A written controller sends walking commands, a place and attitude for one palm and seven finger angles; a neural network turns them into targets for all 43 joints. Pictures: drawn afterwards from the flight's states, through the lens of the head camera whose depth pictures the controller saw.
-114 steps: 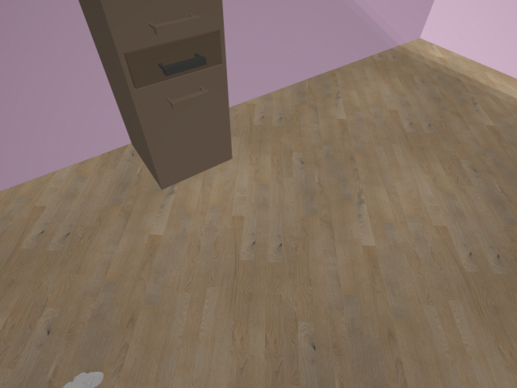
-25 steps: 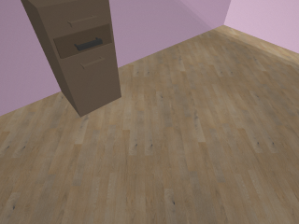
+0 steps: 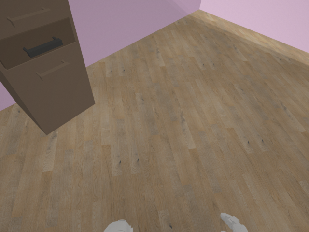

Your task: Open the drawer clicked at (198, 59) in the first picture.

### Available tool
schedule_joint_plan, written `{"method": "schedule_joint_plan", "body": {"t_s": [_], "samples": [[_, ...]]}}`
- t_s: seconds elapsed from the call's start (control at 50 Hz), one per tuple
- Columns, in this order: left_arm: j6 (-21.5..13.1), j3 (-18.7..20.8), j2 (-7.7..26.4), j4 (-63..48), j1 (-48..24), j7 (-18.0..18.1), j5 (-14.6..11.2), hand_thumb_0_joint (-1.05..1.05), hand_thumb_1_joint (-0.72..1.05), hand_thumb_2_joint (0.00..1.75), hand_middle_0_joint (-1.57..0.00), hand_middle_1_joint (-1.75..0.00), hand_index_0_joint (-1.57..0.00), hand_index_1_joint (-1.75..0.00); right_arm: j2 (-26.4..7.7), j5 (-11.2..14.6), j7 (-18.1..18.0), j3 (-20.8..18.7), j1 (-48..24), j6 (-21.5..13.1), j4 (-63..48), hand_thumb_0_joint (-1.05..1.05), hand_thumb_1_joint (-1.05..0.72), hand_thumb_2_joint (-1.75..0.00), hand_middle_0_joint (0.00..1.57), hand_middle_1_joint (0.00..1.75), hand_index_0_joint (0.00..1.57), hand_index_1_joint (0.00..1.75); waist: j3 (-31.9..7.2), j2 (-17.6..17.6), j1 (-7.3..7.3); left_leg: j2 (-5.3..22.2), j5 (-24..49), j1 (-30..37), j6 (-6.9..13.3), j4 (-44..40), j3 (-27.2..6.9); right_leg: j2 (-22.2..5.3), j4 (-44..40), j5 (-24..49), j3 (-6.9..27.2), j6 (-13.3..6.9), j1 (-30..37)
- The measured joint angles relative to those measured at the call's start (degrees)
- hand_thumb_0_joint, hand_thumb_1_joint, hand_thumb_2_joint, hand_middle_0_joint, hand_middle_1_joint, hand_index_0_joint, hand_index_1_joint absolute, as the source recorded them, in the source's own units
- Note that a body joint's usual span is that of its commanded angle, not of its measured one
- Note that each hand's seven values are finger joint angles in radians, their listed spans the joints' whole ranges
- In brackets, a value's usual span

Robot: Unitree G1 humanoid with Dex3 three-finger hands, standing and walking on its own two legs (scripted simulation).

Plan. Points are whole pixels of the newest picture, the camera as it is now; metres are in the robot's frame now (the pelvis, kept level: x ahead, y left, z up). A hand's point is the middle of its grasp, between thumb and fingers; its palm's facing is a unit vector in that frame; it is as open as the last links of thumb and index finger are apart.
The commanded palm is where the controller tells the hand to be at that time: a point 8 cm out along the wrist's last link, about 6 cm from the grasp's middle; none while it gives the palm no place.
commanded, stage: walk to a spot facing it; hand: left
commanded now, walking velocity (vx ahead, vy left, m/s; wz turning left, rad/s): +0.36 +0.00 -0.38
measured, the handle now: (42, 45) +0.90 +0.68 -0.10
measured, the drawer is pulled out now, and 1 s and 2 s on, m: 0.00 0.00 0.00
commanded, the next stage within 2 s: turn to face it in 1.20 s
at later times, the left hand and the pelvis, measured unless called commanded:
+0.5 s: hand (134, 151) +0.39 +0.11 -0.14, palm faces -0.31 -0.93 -0.18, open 7.4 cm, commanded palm none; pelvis +0.21 -0.02 +0.01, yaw -13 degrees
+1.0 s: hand (126, 138) +0.45 +0.15 -0.17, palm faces -0.26 -0.95 -0.15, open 7.3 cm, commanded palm none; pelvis +0.42 -0.03 +0.01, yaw -19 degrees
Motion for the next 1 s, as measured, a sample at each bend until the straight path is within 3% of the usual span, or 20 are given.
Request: {"method": "schedule_joint_plan", "body": {"t_s": [0.06, 0.12, 0.22, 0.32, 0.4, 0.48, 0.52, 0.56, 0.58, 0.62, 0.68, 0.74, 0.88, 0.9, 0.94, 1.0], "samples": [[0.97, 0.88, 2.10, -0.66, -3.87, -0.29, 0.28, 0.00, 0.91, 0.90, -0.20, -0.30, -0.20, -0.30, 1.02, -0.07, -0.67, 0.34, 1.99, -0.18, 0.74, 0.00, -0.91, -0.90, 0.20, 0.30, 0.20, 0.30, -0.02, -1.12, -0.29, 0.02, -4.64, 3.89, 1.26, 0.26, 2.83, -0.80, 22.34, 3.26, -3.36, -1.06, -11.19], [1.52, 1.71, 3.61, -3.18, -8.10, -0.90, 0.89, 0.01, 0.91, 0.90, -0.20, -0.30, -0.20, -0.29, 1.62, 0.03, -1.50, -0.07, 5.80, -0.25, 2.64, 0.00, -0.92, -0.90, 0.20, 0.30, 0.21, 0.30, -0.98, -1.25, -0.73, -0.48, -4.09, 8.88, 1.24, -5.29, 4.76, -2.98, 27.51, 9.30, -6.93, -0.60, -19.69], [2.12, 2.34, 3.90, -7.20, -13.53, -1.58, 1.28, 0.00, 0.91, 0.90, -0.19, -0.30, -0.19, -0.29, -0.55, 0.06, -2.09, -1.19, 11.77, -0.48, 5.59, -0.01, -0.94, -0.90, 0.20, 0.30, 0.21, 0.30, -2.45, -0.67, -1.97, -1.79, -3.69, 15.89, 1.56, -13.37, 7.89, -5.96, 21.81, 16.75, -8.16, 0.98, -27.67], [2.85, 1.75, 3.16, -8.58, -18.20, -2.18, 1.37, 0.00, 0.91, 0.90, -0.19, -0.30, -0.19, -0.29, -1.44, -0.07, -1.88, -1.08, 16.85, -0.27, 7.94, -0.01, -0.93, -0.90, 0.20, 0.30, 0.20, 0.30, -1.70, 0.38, -4.03, -2.09, -5.41, 21.74, 0.69, -17.41, 10.05, -7.66, 9.01, 20.21, -9.10, 1.72, -28.11], [3.04, 1.00, 2.20, -8.81, -21.08, -2.38, 1.21, 0.00, 0.91, 0.90, -0.19, -0.30, -0.19, -0.29, -1.12, -0.48, -1.63, -0.73, 19.82, 0.24, 9.31, 0.00, -0.92, -0.90, 0.20, 0.30, 0.20, 0.30, -0.26, 1.24, -6.04, -1.06, -8.58, 25.59, -1.02, -17.69, 11.95, -7.03, -0.93, 19.09, -10.70, 0.82, -25.15], [1.86, 0.11, 1.22, -9.12, -22.91, -2.43, 1.19, 0.00, 0.91, 0.90, -0.20, -0.30, -0.19, -0.29, -0.23, -0.52, -1.37, -0.24, 22.63, 0.97, 10.59, 0.00, -0.91, -0.90, 0.20, 0.30, 0.20, 0.30, 1.00, 2.41, -7.40, 2.04, -14.24, 27.49, -3.59, -12.40, 13.36, -4.07, -9.03, 16.17, -13.57, -1.65, -19.20], [-0.07, -0.13, 1.04, -9.30, -23.09, -2.18, 1.11, 0.00, 0.91, 0.90, -0.20, -0.30, -0.20, -0.29, 0.73, 0.16, -0.95, 0.14, 23.33, 1.79, 11.45, 0.00, -0.91, -0.90, 0.20, 0.30, 0.20, 0.30, 1.41, 2.12, -6.94, 4.34, -17.21, 22.67, -3.63, 2.57, 10.86, -3.21, -9.13, 18.23, -14.05, -3.16, -17.49], [-1.30, -0.45, 0.41, -9.04, -22.27, -1.59, 0.34, 0.00, 0.91, 0.90, -0.20, -0.30, -0.20, -0.29, 1.09, 0.65, -0.78, 0.19, 21.67, 2.75, 11.87, 0.00, -0.91, -0.90, 0.20, 0.30, 0.20, 0.30, 2.19, 2.21, -6.52, 3.79, -17.51, 14.54, -2.79, 21.65, 4.02, -2.44, -6.77, 15.44, -13.94, -3.36, -16.40], [-1.49, -0.67, 0.05, -8.66, -21.41, -1.29, 0.13, 0.00, 0.91, 0.90, -0.20, -0.30, -0.20, -0.29, 1.12, 0.65, -0.77, 0.07, 20.52, 2.98, 11.73, 0.00, -0.91, -0.90, 0.20, 0.30, 0.20, 0.30, 2.25, 2.36, -6.34, 3.38, -15.91, 10.77, -2.53, 28.05, 1.68, -2.01, -7.42, 14.54, -13.87, -3.27, -14.98], [-1.62, -1.00, -0.67, -7.35, -19.06, -0.67, -0.01, 0.00, 0.91, 0.90, -0.20, -0.30, -0.20, -0.30, 0.94, 0.33, -0.81, -0.22, 17.81, 3.22, 10.76, 0.01, -0.91, -0.90, 0.20, 0.30, 0.20, 0.30, 1.71, 2.78, -5.95, 3.55, -12.24, 4.45, -2.41, 32.72, -0.68, -1.09, -10.61, 14.54, -13.58, -2.55, -11.83], [-2.22, 0.72, 0.24, -6.29, -16.02, 0.78, -0.28, -0.03, 0.95, 0.90, -0.21, -0.30, -0.20, -0.30, 0.94, -0.06, -0.76, -0.71, 13.89, 3.11, 8.13, 0.01, -0.91, -0.90, 0.20, 0.30, 0.20, 0.30, 0.01, 3.14, -5.36, 4.65, -9.10, -2.05, -2.92, 27.53, -1.79, -0.08, -15.30, 15.06, -13.19, -2.54, -8.05], [-1.68, 0.58, 1.54, -4.45, -13.49, 0.59, 0.24, -0.03, 0.95, 0.90, -0.20, -0.30, -0.20, -0.30, 0.33, -0.43, -0.90, -1.25, 10.35, 3.17, 6.03, 0.01, -0.93, -0.90, 0.20, 0.30, 0.20, 0.30, -1.43, 3.28, -4.76, 5.29, -6.01, -4.46, -3.36, 17.57, -1.47, 0.24, -17.96, 14.44, -12.70, -2.08, -4.98], [-0.73, 0.25, 2.42, -1.53, -7.72, -0.33, 0.49, -0.01, 0.93, 0.90, -0.20, -0.30, -0.20, -0.30, -2.49, -0.08, 0.55, -1.64, 6.18, 1.80, 3.60, 0.01, -0.94, -0.90, 0.20, 0.30, 0.20, 0.30, -2.44, 2.16, -2.14, 3.34, -2.38, 1.49, -2.72, -1.57, 0.58, -0.47, -16.77, 8.23, -11.30, 0.76, 0.89], [-0.51, 0.30, 2.49, -1.25, -6.84, -0.45, 0.38, -0.01, 0.92, 0.90, -0.20, -0.30, -0.20, -0.30, -2.63, -0.16, 0.48, -1.54, 5.95, 1.23, 3.35, 0.01, -0.94, -0.90, 0.20, 0.30, 0.20, 0.30, -2.42, 1.58, -1.93, 2.65, -0.65, 3.15, -1.67, -3.47, 1.22, -1.07, -14.56, 6.31, -10.78, 1.19, 0.90], [0.37, 0.44, 2.58, -0.45, -6.13, -0.61, 0.11, 0.00, 0.92, 0.90, -0.20, -0.30, -0.20, -0.30, -2.26, -0.67, 0.15, -1.25, 5.36, 0.13, 2.93, 0.01, -0.93, -0.90, 0.19, 0.30, 0.20, 0.30, -1.79, -0.09, -1.63, 1.88, -2.21, 4.26, 0.43, -1.05, 3.18, -2.41, -2.61, 3.08, -8.86, 0.15, -3.15], [1.43, 0.54, 2.25, 0.49, -6.77, -1.02, 0.43, 0.00, 0.92, 0.90, -0.20, -0.30, -0.20, -0.29, -1.24, -0.64, -0.69, -0.65, 6.75, -0.47, 2.80, 0.00, -0.92, -0.90, 0.20, 0.30, 0.20, 0.30, -1.55, -0.44, -2.16, 1.34, -5.05, 8.21, 1.16, -3.00, 4.91, -2.75, 17.09, 5.00, -7.70, -0.75, -12.06]]}}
